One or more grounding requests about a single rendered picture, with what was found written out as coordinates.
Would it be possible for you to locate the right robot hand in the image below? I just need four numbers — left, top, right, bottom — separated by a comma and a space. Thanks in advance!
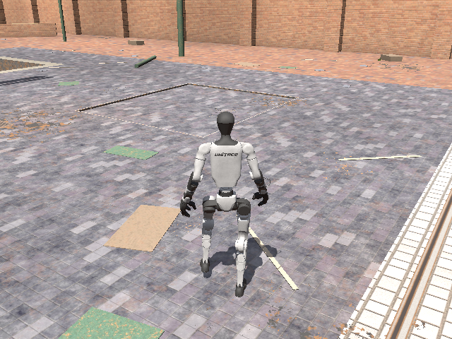
252, 192, 269, 206

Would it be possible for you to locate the robot left foot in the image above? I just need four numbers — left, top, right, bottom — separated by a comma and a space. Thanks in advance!
200, 259, 210, 273

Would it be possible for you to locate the robot left upper arm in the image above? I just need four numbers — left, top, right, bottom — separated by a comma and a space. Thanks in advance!
192, 143, 211, 183

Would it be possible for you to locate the robot left forearm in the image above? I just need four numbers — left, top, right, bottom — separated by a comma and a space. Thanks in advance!
182, 172, 198, 203

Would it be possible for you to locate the robot right forearm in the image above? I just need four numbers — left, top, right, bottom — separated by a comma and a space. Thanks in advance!
254, 169, 267, 194

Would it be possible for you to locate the left robot hand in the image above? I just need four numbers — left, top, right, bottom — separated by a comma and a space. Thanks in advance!
180, 200, 196, 217

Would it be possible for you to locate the robot right upper arm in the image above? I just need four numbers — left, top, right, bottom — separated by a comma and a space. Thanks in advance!
240, 142, 261, 180

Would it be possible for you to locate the humanoid robot head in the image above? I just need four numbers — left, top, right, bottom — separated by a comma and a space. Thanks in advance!
214, 112, 238, 145

